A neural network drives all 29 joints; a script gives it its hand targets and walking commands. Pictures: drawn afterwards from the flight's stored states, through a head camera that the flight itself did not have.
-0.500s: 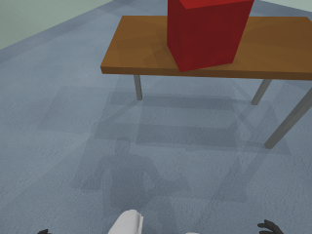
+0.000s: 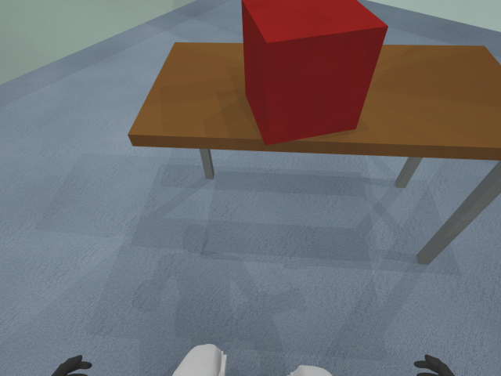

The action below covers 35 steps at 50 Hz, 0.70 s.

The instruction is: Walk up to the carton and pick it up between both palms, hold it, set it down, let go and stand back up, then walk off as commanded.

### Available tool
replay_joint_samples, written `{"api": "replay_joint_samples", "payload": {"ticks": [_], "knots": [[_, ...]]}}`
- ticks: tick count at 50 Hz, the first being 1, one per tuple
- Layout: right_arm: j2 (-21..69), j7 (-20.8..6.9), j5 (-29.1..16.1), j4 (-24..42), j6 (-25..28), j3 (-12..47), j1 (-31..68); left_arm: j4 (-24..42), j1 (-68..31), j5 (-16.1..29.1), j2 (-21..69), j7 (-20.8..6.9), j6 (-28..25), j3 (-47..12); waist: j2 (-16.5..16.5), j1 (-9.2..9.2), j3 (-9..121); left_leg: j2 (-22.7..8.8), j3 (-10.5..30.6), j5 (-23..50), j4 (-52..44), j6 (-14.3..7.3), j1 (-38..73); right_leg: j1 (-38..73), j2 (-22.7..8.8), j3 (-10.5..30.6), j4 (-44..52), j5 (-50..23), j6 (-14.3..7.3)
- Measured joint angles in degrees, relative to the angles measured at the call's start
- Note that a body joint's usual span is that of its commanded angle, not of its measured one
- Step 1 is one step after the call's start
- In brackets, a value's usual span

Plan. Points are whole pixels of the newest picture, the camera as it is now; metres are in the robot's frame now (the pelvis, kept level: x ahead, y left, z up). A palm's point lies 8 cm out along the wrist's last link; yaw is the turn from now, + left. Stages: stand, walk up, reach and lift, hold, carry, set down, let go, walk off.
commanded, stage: walk up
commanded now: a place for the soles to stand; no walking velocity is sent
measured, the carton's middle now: (302, 67) +0.77 -0.09 +0.08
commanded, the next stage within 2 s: none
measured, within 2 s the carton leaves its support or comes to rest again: neither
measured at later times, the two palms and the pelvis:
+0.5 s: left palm (94, 343) +0.18 +0.28 -0.08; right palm (463, 338) +0.21 -0.34 -0.09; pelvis +0.10 -0.04 -0.01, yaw +1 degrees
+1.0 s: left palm (100, 314) +0.22 +0.28 -0.07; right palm (448, 303) +0.27 -0.33 -0.09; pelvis +0.15 -0.04 +0.00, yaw +3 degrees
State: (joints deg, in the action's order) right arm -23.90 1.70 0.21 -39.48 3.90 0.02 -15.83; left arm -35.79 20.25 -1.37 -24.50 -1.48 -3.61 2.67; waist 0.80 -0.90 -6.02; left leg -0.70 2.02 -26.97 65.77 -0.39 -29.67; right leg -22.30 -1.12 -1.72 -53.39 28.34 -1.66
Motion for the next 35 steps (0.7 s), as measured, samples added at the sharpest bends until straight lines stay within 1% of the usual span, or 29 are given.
{"api": "replay_joint_samples", "payload": {"ticks": [3,5,6,8,9,10,11,14,16,19,20,22,23,24,26,28,32,34,35], "knots": [[-0.05,0.00,0.00,0.01,0.22,0.00,-0.01,0.00,2.14,0.00,0.01,0.53,0.00,-0.01,0.03,-0.55,0.01,-0.01,0.03,-0.02,-0.21,0.00,-2.61,1.36,0.49,-0.75,2.86,-0.49,-0.64],[-0.07,0.00,0.00,0.02,0.54,0.00,-0.02,0.00,3.32,0.00,0.02,0.66,0.00,-0.01,0.06,-1.28,0.03,-0.01,0.06,-0.04,-2.74,0.00,-3.06,1.81,0.90,-0.85,3.72,-0.26,-0.79],[-0.07,0.00,0.00,0.02,0.68,0.00,-0.02,0.00,3.79,0.00,0.02,0.69,0.00,-0.02,0.07,-1.65,0.04,-0.02,0.07,-0.04,-4.75,0.00,-3.07,1.85,1.14,-0.91,3.96,-0.06,-0.79],[-0.08,0.00,0.00,0.03,0.94,0.00,-0.03,0.01,4.34,0.06,0.02,0.74,0.01,-0.02,0.17,-1.81,0.05,-0.03,0.06,-0.06,-9.90,0.00,-2.89,1.85,1.48,-1.62,4.04,0.60,-0.67],[-0.10,0.00,0.00,0.06,1.21,0.00,-0.05,0.01,4.38,0.19,0.03,0.74,0.12,-0.03,0.22,-1.79,0.09,-0.01,-0.13,1.96,-14.41,0.00,-1.96,1.83,1.60,-2.04,3.75,1.12,-0.56],[-0.10,0.00,0.00,0.04,1.83,0.00,-0.04,-0.02,4.25,0.26,0.04,0.74,0.21,-0.03,0.02,-1.80,-0.54,0.13,-0.18,6.63,-17.47,0.00,-0.57,1.75,1.52,-2.14,1.87,1.55,-0.53],[-0.09,0.00,0.00,0.00,2.24,-0.01,-0.03,-0.05,3.95,0.33,0.04,0.68,0.34,-0.03,-0.62,-1.77,-1.53,0.52,-0.57,8.44,-16.63,0.06,0.29,1.46,1.10,-1.55,-1.60,1.46,-0.42],[-0.10,0.00,0.00,-0.01,2.05,-0.01,-0.29,-0.03,2.75,0.35,0.03,0.47,1.50,-0.02,-1.42,-0.91,-1.69,0.64,-0.80,5.56,-14.59,0.08,3.48,-0.86,1.56,0.58,-14.18,1.42,0.38],[-0.09,0.00,0.00,-0.01,1.85,0.01,-0.27,0.03,0.81,0.35,-0.01,0.20,1.70,-0.02,-1.53,-0.86,-1.69,0.05,-0.84,4.09,-14.60,0.08,5.67,-1.87,1.18,1.08,-16.41,1.47,0.64],[-0.08,0.00,0.00,0.01,1.72,0.01,-0.27,0.04,-1.75,0.36,-0.13,-0.85,1.70,-0.03,-2.00,-0.52,-1.48,-0.19,-0.89,2.86,-14.61,0.08,7.28,-2.31,-0.94,1.98,-12.32,1.51,0.65],[-0.08,0.00,0.00,0.01,1.64,0.01,-0.27,0.04,-2.18,0.36,-0.14,-1.16,1.70,-0.03,-2.06,-0.42,-1.12,-0.26,-0.91,2.52,-14.60,0.08,7.30,-2.32,-1.56,2.34,-9.40,1.52,0.58],[-0.06,0.00,0.00,0.01,1.47,0.01,-0.27,0.07,-2.13,0.36,-0.24,-1.24,1.20,-0.01,-2.09,-0.48,-0.32,-0.70,-0.93,1.57,-13.85,0.08,6.67,-1.62,-2.05,2.93,0.13,0.88,-0.01],[-0.09,0.00,0.00,-0.07,1.04,0.00,-0.26,0.02,-1.83,0.25,-0.20,-1.07,0.73,0.00,-1.28,-0.43,-0.44,-1.67,-0.54,0.94,-12.11,0.07,6.14,-1.48,-1.37,2.25,0.60,-0.96,0.67],[0.00,0.00,0.00,-0.12,0.38,0.00,-0.25,0.00,-1.29,0.17,-0.19,-0.69,0.29,0.01,-0.74,-0.33,-0.47,-1.92,-0.03,0.18,-8.83,0.07,5.14,-1.44,-0.90,1.48,-0.38,-1.39,1.33],[0.02,0.00,0.00,-0.06,-0.06,0.00,-0.25,-0.01,0.25,0.16,-0.19,-0.17,0.14,0.00,-0.63,-0.38,0.20,-0.89,-0.05,-0.58,-2.90,0.08,2.39,-1.32,-0.79,0.70,-0.79,-1.12,1.78],[0.00,0.00,0.00,-0.03,0.32,0.00,-0.27,0.00,1.56,0.16,-0.18,0.41,0.14,0.00,-0.61,-0.54,0.35,-0.01,0.01,-0.62,-1.21,0.08,0.47,-0.69,-0.78,0.21,0.41,-1.18,1.47],[-0.02,0.00,0.00,-0.03,0.66,0.00,-0.29,0.01,3.67,0.16,-0.17,1.26,0.10,-0.01,-0.56,-0.77,0.37,0.05,0.05,-1.56,-2.61,0.08,-1.58,-0.56,-0.74,-0.38,1.14,-0.60,1.15],[-0.04,0.00,0.00,-0.01,0.84,0.01,-0.30,0.02,3.85,0.20,-0.16,1.32,0.10,-0.02,-0.32,-0.74,0.41,0.04,0.09,-1.59,-7.68,0.08,-0.93,-0.58,-0.72,-0.89,1.07,-0.02,1.32],[-0.05,0.00,0.00,0.00,1.09,0.01,-0.31,0.02,3.74,0.45,-0.15,1.35,0.11,-0.02,-0.26,-0.73,0.42,0.12,0.10,0.04,-12.14,0.08,0.32,-0.58,-0.75,-1.08,0.61,0.44,1.50]]}}
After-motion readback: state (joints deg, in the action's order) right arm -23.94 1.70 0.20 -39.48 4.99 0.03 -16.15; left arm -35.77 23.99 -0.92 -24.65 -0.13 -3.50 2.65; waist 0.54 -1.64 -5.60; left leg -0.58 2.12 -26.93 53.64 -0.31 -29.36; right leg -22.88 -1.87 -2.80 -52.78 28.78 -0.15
